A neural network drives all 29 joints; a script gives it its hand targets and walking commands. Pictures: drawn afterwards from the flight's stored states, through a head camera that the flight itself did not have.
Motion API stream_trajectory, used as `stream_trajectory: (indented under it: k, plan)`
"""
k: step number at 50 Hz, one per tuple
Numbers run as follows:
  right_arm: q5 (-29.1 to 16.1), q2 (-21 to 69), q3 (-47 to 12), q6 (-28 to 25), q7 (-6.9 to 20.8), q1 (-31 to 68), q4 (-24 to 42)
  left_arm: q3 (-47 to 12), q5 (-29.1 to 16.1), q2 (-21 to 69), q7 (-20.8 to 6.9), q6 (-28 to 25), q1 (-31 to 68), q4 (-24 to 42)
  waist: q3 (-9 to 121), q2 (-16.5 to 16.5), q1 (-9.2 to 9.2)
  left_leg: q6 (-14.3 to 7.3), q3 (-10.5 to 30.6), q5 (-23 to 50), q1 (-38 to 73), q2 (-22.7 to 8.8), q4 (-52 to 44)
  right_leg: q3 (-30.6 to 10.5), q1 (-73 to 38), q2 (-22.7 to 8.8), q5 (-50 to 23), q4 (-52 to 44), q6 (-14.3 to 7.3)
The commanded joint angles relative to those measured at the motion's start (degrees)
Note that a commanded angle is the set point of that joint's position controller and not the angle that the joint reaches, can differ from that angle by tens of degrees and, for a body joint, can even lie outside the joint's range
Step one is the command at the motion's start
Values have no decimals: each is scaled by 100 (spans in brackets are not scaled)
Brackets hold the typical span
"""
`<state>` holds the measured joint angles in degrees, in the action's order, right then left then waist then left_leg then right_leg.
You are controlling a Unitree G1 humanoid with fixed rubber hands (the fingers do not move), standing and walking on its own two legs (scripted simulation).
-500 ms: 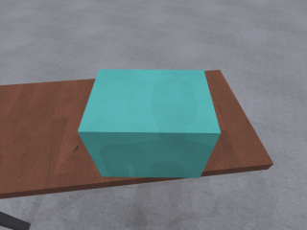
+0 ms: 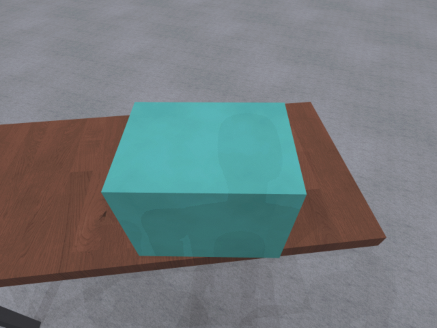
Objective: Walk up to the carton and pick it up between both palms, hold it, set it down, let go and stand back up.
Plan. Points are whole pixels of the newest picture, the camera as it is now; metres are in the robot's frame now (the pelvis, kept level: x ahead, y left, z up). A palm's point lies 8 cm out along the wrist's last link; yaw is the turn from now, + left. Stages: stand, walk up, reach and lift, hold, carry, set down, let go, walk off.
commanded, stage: walk up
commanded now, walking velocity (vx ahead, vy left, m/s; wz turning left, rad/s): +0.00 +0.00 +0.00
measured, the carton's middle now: (209, 182) +0.40 +0.03 +0.02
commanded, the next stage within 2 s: stand in 0.96 s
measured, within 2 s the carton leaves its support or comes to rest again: neither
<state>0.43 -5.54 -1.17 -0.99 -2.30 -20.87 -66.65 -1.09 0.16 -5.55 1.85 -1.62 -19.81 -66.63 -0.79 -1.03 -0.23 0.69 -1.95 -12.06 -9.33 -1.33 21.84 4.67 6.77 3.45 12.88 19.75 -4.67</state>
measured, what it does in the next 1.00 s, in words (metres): stands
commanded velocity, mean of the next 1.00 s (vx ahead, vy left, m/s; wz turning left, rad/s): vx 0.00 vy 0.00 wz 0.00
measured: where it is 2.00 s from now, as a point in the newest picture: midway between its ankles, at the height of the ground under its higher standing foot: outside the picture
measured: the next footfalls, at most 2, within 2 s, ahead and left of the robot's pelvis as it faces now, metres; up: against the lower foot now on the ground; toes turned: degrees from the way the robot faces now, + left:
none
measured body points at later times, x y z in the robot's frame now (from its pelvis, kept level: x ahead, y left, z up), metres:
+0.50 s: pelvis +0.01 -0.01 +0.00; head +0.02 -0.02 +0.45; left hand -0.03 +0.19 -0.16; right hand -0.03 -0.21 -0.17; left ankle +0.00 +0.13 -0.74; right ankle -0.02 -0.06 -0.75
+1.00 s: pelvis +0.01 -0.02 +0.00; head +0.02 -0.02 +0.45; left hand -0.04 +0.18 -0.16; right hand -0.03 -0.21 -0.17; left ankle +0.00 +0.13 -0.74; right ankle -0.02 -0.06 -0.75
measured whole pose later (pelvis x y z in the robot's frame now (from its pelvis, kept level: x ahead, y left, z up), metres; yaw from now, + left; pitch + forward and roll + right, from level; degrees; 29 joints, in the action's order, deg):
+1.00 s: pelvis +0.01 -0.02 +0.00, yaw +0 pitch -1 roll +0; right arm 0.5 -5.5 -0.8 0.0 -2.4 -19.1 -67.5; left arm -1.0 0.2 -5.7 2.4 -1.7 -21.4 -65.6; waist -1.4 -0.7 0.1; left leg 2.5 -1.4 -13.2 -8.4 -3.2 22.6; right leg 4.9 5.0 5.2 13.2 18.6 -6.2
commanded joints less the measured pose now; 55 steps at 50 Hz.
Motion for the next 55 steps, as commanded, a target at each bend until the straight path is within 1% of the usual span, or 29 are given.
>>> stream_trajectory:
  k: [1,3,7,8,9,10,12,14,18,21,23,24,25,26,28,29,32,33,34,35,36,38,39,42,44,49,51,52,55]
  plan:
    - [18,-447,51,-44,-26,-506,52,63,9,-328,21,-31,-646,12,-321,191,57,-193,421,695,-76,-470,-249,-828,111,-903,-906,-437,124]
    - [14,-381,50,-45,-27,-493,17,84,-3,-365,33,-31,-628,50,-323,1,69,-144,421,678,-108,-458,-222,-815,80,-931,-987,-437,103]
    - [31,-369,55,-16,-29,-544,8,54,13,-397,41,-27,-642,35,-478,210,22,-156,407,711,7,-486,-213,-825,252,-886,-952,-452,121]
    - [1,-335,53,-5,-36,-524,-28,61,10,-396,42,-39,-604,27,-432,89,-22,-147,420,746,6,-470,-185,-864,243,-929,-1079,-454,101]
    - [20,-393,58,-20,-29,-522,4,65,7,-437,44,-46,-637,66,-404,49,31,-161,429,829,8,-499,-177,-818,170,-935,-1233,-435,122]
    - [17,-393,66,-16,-32,-514,-26,57,0,-436,52,-51,-639,33,-394,170,26,-169,413,806,10,-481,-195,-841,147,-924,-1276,-390,109]
    - [7,-310,43,-14,-33,-515,-36,45,2,-398,54,-54,-628,47,-477,74,-23,-145,435,890,2,-495,-200,-803,181,-933,-1436,-378,92]
    - [-12,-298,42,-1,-30,-493,-41,58,10,-445,59,-52,-633,56,-512,-37,-12,-140,410,753,-80,-463,-174,-843,131,-928,-1379,-391,82]
    - [9,-373,72,31,-28,-479,-28,41,22,-395,54,-35,-620,33,-499,134,-30,-139,379,617,-22,-479,-182,-851,243,-909,-991,-470,96]
    - [7,-393,73,11,-35,-456,-56,62,17,-456,67,-56,-645,47,-446,-20,-11,-110,377,770,-32,-464,-184,-823,71,-916,-1321,-385,72]
    - [-4,-350,72,12,-31,-413,-49,76,20,-438,70,-55,-616,83,-463,251,-9,-125,358,808,-94,-476,-134,-792,8,-918,-1669,-380,78]
    - [7,-372,78,22,-42,-354,-14,80,-11,-393,69,-54,-664,77,-460,244,59,-139,356,727,-75,-470,-80,-867,61,-939,-1716,-420,122]
    - [2,-436,117,26,-48,-439,-34,59,-2,-401,72,-54,-700,45,-338,244,-34,-106,296,694,33,-453,-81,-880,2,-959,-1722,-349,103]
    - [34,-388,82,13,-52,-426,-43,86,14,-432,76,-59,-655,84,-299,76,-6,-105,307,767,15,-480,-108,-799,-80,-930,-1748,-318,73]
    - [25,-345,75,30,-47,-340,-46,91,21,-410,80,-48,-691,75,-470,52,44,-111,309,648,-51,-464,-102,-832,27,-929,-1575,-406,94]
    - [1,-329,61,30,-43,-359,-51,83,11,-414,84,-42,-651,89,-525,198,20,-99,293,636,-127,-472,-135,-785,16,-926,-1602,-380,94]
    - [12,-398,89,59,-45,-374,-88,104,-1,-453,86,-25,-770,89,-498,76,91,-97,266,523,-95,-430,-78,-900,35,-917,-1374,-447,128]
    - [15,-364,88,67,-42,-378,-74,103,22,-503,95,-16,-719,114,-532,-23,37,-100,270,483,-153,-438,-101,-892,-20,-949,-1258,-460,124]
    - [-8,-339,84,70,-39,-425,-105,98,23,-521,92,-15,-676,128,-539,126,-9,-86,260,560,-129,-430,-79,-897,19,-935,-1304,-476,94]
    - [30,-397,77,69,-44,-401,-100,112,19,-523,86,-18,-705,108,-545,196,37,-84,259,594,-78,-450,-65,-858,90,-920,-1395,-460,135]
    - [7,-374,84,85,-48,-418,-92,83,3,-441,79,-20,-697,129,-520,259,10,-70,271,514,-44,-437,-76,-925,155,-919,-1166,-513,126]
    - [28,-319,74,100,-42,-376,-80,80,1,-418,80,-13,-684,117,-696,117,22,-73,278,455,-122,-439,-83,-947,258,-917,-950,-593,117]
    - [16,-342,86,85,-29,-368,-74,68,7,-442,78,-18,-690,121,-647,60,20,-64,263,483,-113,-437,-71,-947,159,-906,-1089,-583,131]
    - [-13,-338,69,80,-34,-383,-90,85,3,-453,73,-31,-784,104,-577,227,54,-64,260,520,-89,-438,-90,-928,135,-905,-1189,-565,143]
    - [-16,-359,74,80,-22,-339,-82,70,11,-417,72,-29,-750,126,-595,-12,10,-80,279,527,-63,-448,-118,-956,188,-925,-1019,-588,108]
    - [10,-399,92,83,-31,-405,-80,82,-11,-503,82,-34,-837,109,-569,211,37,-73,295,553,-95,-423,-71,-927,74,-893,-1287,-573,202]
    - [8,-381,98,80,-38,-451,-89,94,-1,-505,79,-43,-859,115,-357,182,66,-74,235,504,-35,-393,-19,-966,-78,-921,-1465,-556,216]
    - [-4,-392,111,78,-32,-381,-93,73,3,-472,83,-44,-868,98,-385,55,47,-62,259,495,-63,-404,-15,-959,-25,-913,-1405,-562,178]
    - [-3,-328,63,74,-25,-470,-140,71,15,-504,93,-28,-756,124,-584,95,5,-64,314,568,-158,-460,-101,-899,58,-903,-1287,-528,126]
